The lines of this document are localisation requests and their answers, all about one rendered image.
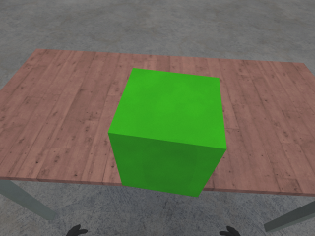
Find robot right hand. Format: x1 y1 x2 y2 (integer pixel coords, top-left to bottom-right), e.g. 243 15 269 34
219 226 241 236

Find table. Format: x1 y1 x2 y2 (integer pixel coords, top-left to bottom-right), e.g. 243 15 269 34
0 48 315 233

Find robot left hand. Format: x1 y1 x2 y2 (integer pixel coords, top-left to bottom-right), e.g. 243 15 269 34
66 224 88 236

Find carton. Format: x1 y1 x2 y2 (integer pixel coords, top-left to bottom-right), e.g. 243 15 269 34
108 68 227 198

